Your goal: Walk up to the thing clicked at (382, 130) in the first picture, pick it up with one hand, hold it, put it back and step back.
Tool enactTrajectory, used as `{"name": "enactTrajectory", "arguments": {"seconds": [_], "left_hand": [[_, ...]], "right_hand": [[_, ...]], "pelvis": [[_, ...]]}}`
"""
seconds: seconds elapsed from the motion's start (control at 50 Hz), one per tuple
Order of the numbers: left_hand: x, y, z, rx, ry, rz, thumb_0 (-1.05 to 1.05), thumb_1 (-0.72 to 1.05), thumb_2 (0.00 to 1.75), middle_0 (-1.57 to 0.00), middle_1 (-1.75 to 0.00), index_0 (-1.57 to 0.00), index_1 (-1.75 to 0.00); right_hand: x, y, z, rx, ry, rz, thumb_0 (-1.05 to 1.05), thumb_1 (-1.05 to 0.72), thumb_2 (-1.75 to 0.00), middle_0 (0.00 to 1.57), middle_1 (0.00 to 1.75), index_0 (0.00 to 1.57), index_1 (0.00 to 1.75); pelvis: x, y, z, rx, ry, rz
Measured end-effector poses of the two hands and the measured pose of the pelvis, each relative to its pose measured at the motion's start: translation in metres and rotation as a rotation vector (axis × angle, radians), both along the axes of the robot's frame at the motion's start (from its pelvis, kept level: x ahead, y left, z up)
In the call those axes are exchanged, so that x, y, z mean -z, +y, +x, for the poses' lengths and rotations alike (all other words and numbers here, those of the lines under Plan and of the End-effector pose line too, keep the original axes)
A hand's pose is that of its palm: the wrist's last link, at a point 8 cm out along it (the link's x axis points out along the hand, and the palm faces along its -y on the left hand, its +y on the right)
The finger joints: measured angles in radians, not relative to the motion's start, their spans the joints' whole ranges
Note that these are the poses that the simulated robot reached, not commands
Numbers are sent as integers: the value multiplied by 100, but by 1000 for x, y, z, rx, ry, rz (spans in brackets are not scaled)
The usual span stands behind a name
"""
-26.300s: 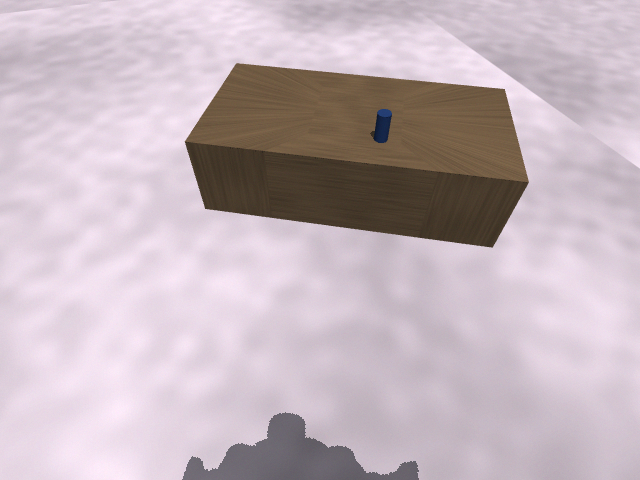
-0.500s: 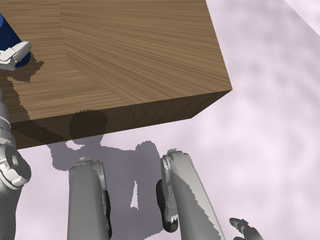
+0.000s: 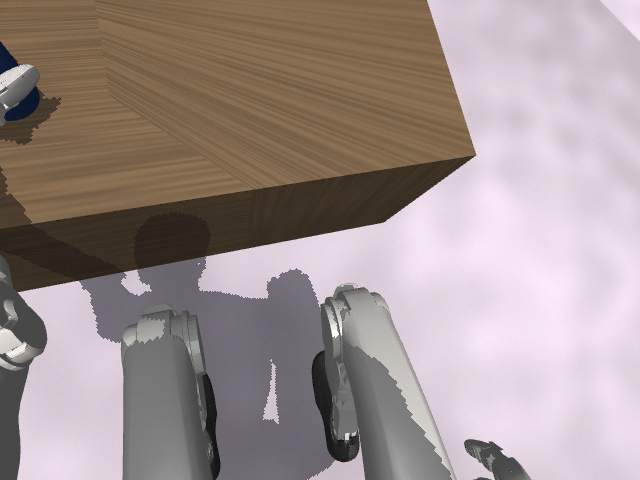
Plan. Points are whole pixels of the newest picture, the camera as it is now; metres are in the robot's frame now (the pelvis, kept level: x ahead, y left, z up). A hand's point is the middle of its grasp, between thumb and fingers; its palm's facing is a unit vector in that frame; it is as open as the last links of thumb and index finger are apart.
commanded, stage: lower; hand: left
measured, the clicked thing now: out of the picture +0.54 +0.28 +0.01
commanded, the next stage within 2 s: loosen in 0.04 s
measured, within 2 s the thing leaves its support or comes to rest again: rests again in 0.40 s
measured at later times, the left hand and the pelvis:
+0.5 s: hand out of the picture +0.56 +0.29 +0.02, palm faces +0.32 -0.95 -0.02, open 10.1 cm; pelvis +0.00 +0.00 +0.00, yaw +0 degrees
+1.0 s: hand out of the picture +0.55 +0.31 +0.04, palm faces +0.36 -0.93 -0.04, open 16.8 cm; pelvis +0.00 +0.00 +0.00, yaw +0 degrees
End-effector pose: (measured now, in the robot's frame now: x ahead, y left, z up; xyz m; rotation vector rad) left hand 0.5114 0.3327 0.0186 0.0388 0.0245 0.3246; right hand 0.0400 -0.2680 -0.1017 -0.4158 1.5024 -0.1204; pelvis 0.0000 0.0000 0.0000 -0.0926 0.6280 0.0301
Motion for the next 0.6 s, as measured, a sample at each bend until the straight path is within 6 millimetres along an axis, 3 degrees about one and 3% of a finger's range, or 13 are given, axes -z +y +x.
{"name": "enactTrajectory", "arguments": {"seconds": [0.28, 0.42, 0.6], "left_hand": [[6, -1, 4, 12, 0, -11, -4, -46, 98, -95, -121, -98, -121], [4, 0, 4, -3, -26, -21, -3, -37, 78, -96, -103, -99, -102], [-3, 1, 7, 1, -19, -22, -1, -42, 48, -75, -69, -77, -68]], "right_hand": [[6, 4, 2, 6, 0, 4, 0, -91, -89, 20, 30, 20, 30], [7, 4, 5, 7, -2, 3, 0, -92, -89, 20, 30, 20, 30], [5, 2, 13, 0, -18, 4, 0, -92, -89, 20, 30, 20, 30]], "pelvis": [[6, 3, 1, -2, 1, -6], [6, 3, 3, -3, 5, -6], [3, 3, 4, -3, 5, -6]]}}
